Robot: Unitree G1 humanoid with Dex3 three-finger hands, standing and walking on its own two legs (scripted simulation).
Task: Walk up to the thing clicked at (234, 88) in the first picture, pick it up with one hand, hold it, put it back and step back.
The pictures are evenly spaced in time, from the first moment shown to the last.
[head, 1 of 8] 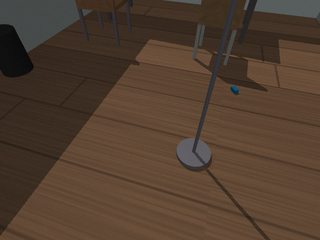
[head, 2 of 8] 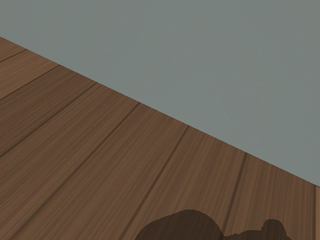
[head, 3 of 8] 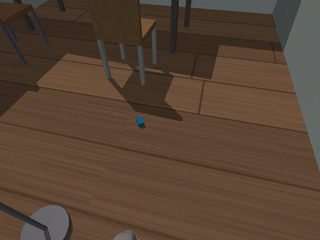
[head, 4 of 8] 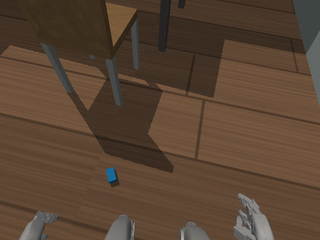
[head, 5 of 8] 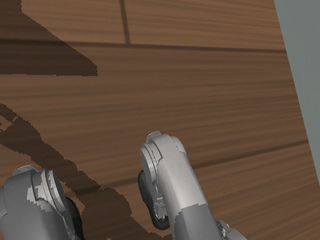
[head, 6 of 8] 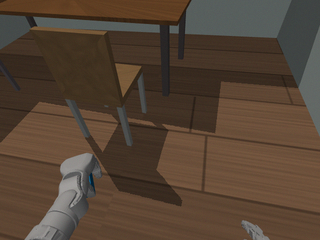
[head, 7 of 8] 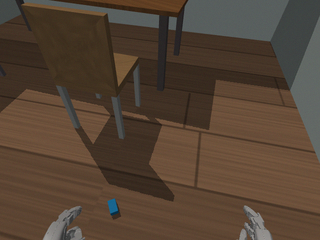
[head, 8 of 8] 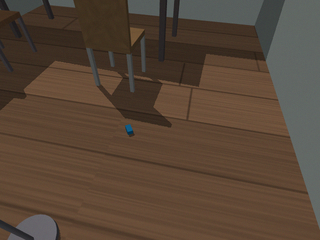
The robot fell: no
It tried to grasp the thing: yes
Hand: left
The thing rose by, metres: 0.68
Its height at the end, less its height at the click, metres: +0.00
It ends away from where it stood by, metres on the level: 0.01
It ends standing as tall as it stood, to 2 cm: yes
